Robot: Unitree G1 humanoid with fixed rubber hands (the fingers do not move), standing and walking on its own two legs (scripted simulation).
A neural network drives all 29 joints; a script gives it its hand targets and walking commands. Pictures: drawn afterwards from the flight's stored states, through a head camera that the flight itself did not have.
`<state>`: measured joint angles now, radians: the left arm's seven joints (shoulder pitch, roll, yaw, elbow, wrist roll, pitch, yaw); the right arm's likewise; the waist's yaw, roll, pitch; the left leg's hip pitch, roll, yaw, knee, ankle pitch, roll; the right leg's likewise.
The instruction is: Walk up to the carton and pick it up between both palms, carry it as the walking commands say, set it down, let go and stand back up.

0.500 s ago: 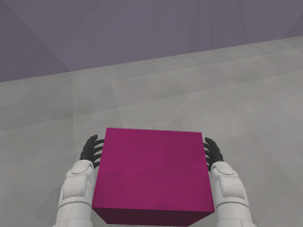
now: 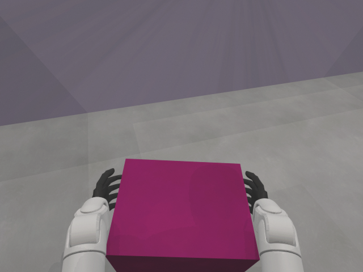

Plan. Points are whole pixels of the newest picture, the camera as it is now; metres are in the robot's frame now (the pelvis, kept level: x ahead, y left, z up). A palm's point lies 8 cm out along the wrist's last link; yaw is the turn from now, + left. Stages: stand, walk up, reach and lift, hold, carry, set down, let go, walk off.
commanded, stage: reach and lift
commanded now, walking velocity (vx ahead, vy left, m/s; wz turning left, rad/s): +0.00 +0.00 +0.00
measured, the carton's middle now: (179, 226) +0.27 +0.00 -0.03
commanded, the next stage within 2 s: hold in 0.94 s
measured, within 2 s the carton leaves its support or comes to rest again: neither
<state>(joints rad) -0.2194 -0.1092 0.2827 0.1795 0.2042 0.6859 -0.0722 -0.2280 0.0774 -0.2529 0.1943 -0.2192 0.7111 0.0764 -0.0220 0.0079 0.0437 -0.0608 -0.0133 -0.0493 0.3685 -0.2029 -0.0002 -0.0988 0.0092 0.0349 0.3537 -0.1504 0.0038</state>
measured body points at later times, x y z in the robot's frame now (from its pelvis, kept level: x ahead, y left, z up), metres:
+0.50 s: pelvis -0.01 +0.00 +0.00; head -0.03 -0.01 +0.45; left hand +0.30 +0.18 +0.04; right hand +0.30 -0.18 +0.03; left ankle +0.01 +0.12 -0.75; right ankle +0.03 -0.12 -0.75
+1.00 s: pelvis +0.01 +0.00 +0.00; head -0.02 +0.00 +0.45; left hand +0.29 +0.18 +0.03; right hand +0.29 -0.17 +0.03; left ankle +0.01 +0.12 -0.75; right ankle +0.03 -0.12 -0.75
